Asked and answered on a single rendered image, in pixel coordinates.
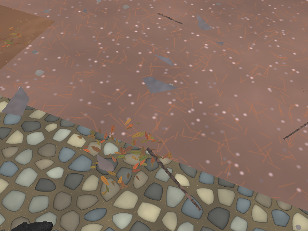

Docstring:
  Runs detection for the left robot hand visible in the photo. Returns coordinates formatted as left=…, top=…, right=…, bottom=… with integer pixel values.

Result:
left=11, top=221, right=53, bottom=231

